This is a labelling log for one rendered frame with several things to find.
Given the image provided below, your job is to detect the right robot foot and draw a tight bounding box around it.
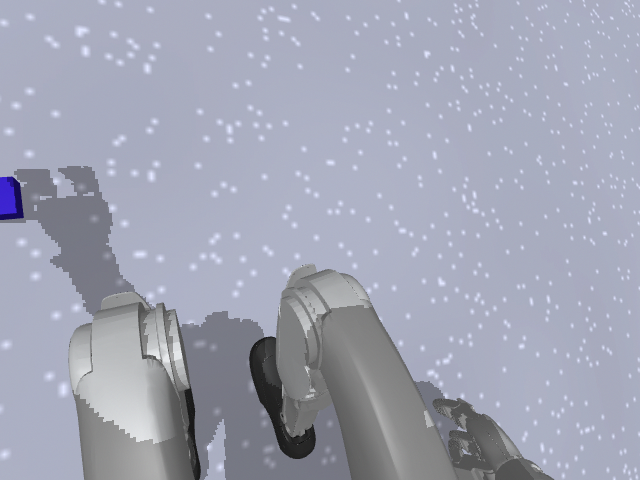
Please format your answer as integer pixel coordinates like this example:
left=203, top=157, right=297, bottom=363
left=249, top=337, right=316, bottom=459

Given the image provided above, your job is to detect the right robot hand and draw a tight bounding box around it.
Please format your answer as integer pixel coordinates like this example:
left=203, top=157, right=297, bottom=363
left=433, top=398, right=524, bottom=480

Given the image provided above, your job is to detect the left robot foot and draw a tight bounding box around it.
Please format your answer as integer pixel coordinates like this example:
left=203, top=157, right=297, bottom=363
left=184, top=385, right=201, bottom=480

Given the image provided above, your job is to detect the right robot arm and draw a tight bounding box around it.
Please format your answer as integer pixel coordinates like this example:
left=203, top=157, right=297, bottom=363
left=495, top=458, right=554, bottom=480

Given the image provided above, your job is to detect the small box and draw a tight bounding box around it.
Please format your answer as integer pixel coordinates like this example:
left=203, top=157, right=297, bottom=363
left=0, top=177, right=24, bottom=220

